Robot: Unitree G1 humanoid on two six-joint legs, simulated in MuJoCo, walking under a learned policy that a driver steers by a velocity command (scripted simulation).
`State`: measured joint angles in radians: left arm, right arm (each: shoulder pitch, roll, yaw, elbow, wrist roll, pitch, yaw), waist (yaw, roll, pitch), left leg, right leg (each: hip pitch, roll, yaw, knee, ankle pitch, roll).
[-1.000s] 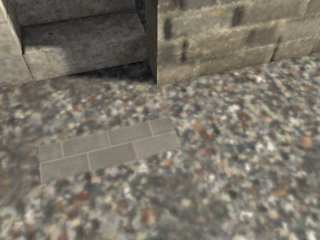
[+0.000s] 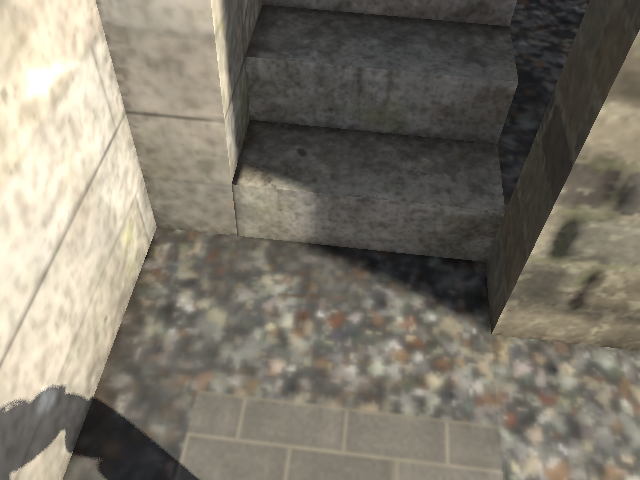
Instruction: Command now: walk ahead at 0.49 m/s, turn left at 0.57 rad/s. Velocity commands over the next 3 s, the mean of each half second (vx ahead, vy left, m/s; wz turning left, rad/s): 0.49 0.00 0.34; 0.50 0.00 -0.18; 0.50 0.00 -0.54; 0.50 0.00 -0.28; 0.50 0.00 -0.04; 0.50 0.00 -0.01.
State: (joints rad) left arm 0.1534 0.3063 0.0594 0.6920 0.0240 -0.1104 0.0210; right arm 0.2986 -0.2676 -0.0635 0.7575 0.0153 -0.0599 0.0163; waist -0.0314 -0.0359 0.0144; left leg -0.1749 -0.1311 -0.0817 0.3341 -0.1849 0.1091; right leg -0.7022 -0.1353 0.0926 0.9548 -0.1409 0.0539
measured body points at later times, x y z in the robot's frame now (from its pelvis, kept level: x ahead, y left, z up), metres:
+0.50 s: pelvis +0.29 -0.05 +0.00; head +0.32 -0.04 +0.45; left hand +0.29 +0.23 -0.12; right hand +0.49 -0.27 -0.10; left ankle +0.34 +0.12 -0.69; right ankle +0.30 -0.15 -0.75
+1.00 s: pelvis +0.53 +0.01 +0.00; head +0.56 +0.03 +0.45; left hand +0.69 +0.26 -0.11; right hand +0.53 -0.28 -0.11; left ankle +0.47 +0.11 -0.75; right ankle +0.64 -0.13 -0.68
